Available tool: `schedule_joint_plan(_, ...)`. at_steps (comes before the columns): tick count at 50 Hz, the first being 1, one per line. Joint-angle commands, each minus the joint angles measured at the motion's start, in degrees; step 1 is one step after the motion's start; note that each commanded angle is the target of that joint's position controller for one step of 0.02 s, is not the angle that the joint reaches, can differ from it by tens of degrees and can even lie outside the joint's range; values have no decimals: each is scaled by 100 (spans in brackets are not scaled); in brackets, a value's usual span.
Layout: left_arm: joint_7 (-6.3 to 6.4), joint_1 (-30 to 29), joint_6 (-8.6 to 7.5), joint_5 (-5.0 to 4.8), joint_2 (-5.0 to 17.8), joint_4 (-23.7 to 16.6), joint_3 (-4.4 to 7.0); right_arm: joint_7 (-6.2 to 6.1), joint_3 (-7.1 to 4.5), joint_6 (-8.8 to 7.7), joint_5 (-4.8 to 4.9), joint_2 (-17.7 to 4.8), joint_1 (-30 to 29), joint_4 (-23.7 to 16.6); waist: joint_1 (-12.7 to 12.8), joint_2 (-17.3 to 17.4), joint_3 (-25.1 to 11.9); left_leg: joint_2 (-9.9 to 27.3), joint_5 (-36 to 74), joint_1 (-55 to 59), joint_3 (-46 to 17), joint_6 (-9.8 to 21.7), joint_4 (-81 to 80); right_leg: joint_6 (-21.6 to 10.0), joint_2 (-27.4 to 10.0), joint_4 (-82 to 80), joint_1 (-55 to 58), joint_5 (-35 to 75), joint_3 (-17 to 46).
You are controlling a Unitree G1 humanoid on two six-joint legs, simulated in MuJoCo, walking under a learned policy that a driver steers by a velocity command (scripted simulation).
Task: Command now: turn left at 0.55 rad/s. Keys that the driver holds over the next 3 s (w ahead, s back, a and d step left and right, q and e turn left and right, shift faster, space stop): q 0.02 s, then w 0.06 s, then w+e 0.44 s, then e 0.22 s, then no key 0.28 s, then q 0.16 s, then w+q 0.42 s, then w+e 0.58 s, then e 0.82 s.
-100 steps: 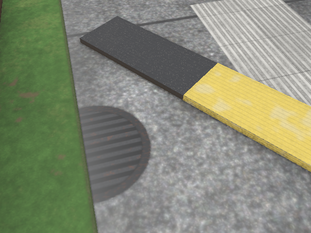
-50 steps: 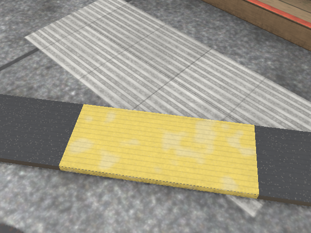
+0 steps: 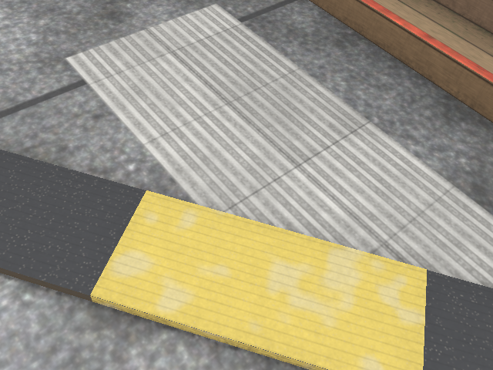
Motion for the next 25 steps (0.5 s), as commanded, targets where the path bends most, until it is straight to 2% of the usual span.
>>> schedule_joint_plan(1, -12, -396, -128, -32, 275, -458, 23, -93, -274, -4, 28, -1016, 61, -419, -67, 888, -592, 1336, 2188, 1391, -1511, 800, -426, 116, -49, -696, -629, 138, 206)
schedule_joint_plan(2, -56, -336, -146, -44, 288, -427, 13, -101, -279, 10, 45, -1006, 79, -436, -88, 898, -668, 1304, 1321, 1356, -1536, 811, -564, 128, -79, -993, -487, 232, 175)
schedule_joint_plan(4, -156, -477, -203, -82, 303, -438, -5, -79, -267, -8, 51, -984, 101, -443, -224, 1064, -449, 1263, -546, 1004, -1744, 872, -943, 110, -128, -1561, -214, 339, 74)
schedule_joint_plan(5, -207, -488, -248, -94, 318, -433, -16, -59, -243, -33, 23, -958, 83, -422, -256, 1154, -358, 1302, -926, 908, -1790, 899, -1064, 85, -164, -1784, -93, 337, 1)
schedule_joint_plan(7, -309, -461, -377, -106, 300, -396, -55, -3, -193, -102, -34, -890, 141, -345, -344, 1170, -281, 1340, -1080, 791, -1757, 911, -1148, -21, -217, -2202, 292, 265, -151)
schedule_joint_plan(9, -384, -542, -503, -139, 316, -407, -81, 54, -195, -176, -43, -983, 218, -286, -438, 1077, -126, 1422, -1180, 760, -1780, 931, -1171, -206, -226, -2490, 464, 160, -278)
schedule_joint_plan(11, -446, -507, -604, -185, 332, -402, -104, 91, -198, -234, -36, -1036, 239, -251, -418, 994, -21, 1495, -1211, 765, -1784, 934, -1148, -431, -210, -2789, 643, 123, -344)
schedule_joint_plan(13, -489, -222, -673, -188, 294, -295, -127, 121, -184, -262, 10, -1015, 122, -248, -192, 870, -30, 1438, -1147, 570, -1590, 841, -984, -653, -129, -3284, 1226, 409, -501)
schedule_joint_plan(15, -473, 403, -679, -171, 368, -57, -92, 151, -117, -301, -9, -822, 30, -271, 126, 733, -239, 1213, -750, 173, -1265, 640, -536, -843, -91, -3476, 2230, 474, -416)
schedule_joint_plan(16, -443, 957, -676, -188, 527, 72, -45, 156, -40, -348, -63, -595, -179, -361, 383, 436, -428, 928, -246, -284, -819, 393, 246, -1065, -469, -3608, 2949, 422, 159)
schedule_joint_plan(17, -427, 1476, -666, -192, 1132, 193, 108, 160, 22, -471, -109, -355, -319, -631, 381, -888, -577, 67, -325, -1505, 231, -54, 1874, -1667, -1331, -4051, 3907, 144, 1796)
schedule_joint_plan(18, -490, 1968, -677, -179, 1243, 255, 168, 137, -44, -610, -62, -664, -656, -818, 708, -1452, -361, -170, -1825, -2996, 249, -292, 3173, -2338, -2073, -4680, 4446, -264, 3514)
schedule_joint_plan(19, -512, 1863, -718, -151, 960, 223, 72, 173, -115, -691, 78, -885, -684, -832, 597, -911, -50, 132, -1821, -3612, -68, -242, 3795, -2321, -2123, -4698, 4462, -508, 3504)
schedule_joint_plan(20, -514, 1656, -723, -118, 762, 115, 16, 220, -103, -729, 94, -837, -672, -779, 509, -647, 70, 306, -1326, -3706, -111, -208, 3952, -2158, -1860, -4714, 4337, -373, 3033)
schedule_joint_plan(22, -478, 1448, -656, -125, 599, -9, -57, 276, -115, -769, -66, -748, -815, -825, 385, -277, 155, 498, -617, -3585, -32, -266, 3568, -1951, -1544, -4818, 3976, 552, 2369)
schedule_joint_plan(23, -444, 1413, -609, -132, 535, -38, -89, 298, -111, -769, -104, -662, -849, -860, 310, -310, 114, 521, -407, -3295, 23, -340, 3264, -1874, -1377, -4868, 3715, 1009, 2082)
schedule_joint_plan(25, -352, 1394, -541, -150, 601, -99, -72, 326, -61, -756, -110, -450, -970, -928, 271, -409, 80, 387, 0, -2875, 258, -542, 2642, -1808, -1096, -4931, 3283, 1735, 1593)
Next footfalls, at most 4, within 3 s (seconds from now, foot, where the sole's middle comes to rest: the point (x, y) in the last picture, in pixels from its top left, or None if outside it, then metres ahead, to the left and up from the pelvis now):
0.32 right None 0.10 -0.15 -0.78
0.72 left None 0.42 0.03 -0.78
1.08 right None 0.32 -0.20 -0.78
1.48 left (205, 355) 0.49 0.07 -0.76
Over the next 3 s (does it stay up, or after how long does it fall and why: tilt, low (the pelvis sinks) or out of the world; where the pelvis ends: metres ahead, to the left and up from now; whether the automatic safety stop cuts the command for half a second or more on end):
stays up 0.96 -0.03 -0.01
